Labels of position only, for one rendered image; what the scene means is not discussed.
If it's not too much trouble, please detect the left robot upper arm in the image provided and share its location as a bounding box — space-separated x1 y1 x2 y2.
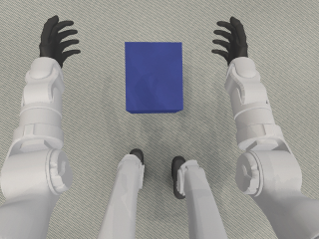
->
0 147 74 239

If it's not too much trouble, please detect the robot left forearm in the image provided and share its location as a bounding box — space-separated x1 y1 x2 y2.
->
0 57 65 197

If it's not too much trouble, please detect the robot thigh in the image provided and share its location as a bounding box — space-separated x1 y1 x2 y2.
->
177 165 228 239
97 159 145 239

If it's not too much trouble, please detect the robot right thigh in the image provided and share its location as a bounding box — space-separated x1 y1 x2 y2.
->
177 165 228 239

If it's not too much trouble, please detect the robot left thigh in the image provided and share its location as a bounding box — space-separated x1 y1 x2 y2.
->
97 159 145 239

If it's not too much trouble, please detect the robot right forearm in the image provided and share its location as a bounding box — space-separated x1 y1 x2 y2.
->
224 57 302 186

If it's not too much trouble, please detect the left robot hand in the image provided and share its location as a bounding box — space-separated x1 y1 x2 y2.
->
39 15 81 69

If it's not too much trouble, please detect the right robot upper arm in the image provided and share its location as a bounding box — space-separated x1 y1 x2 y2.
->
235 150 319 239

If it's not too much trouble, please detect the carton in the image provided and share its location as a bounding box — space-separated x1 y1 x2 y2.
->
125 42 183 114

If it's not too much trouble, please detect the right robot hand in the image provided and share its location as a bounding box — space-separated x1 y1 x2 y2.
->
211 16 248 67

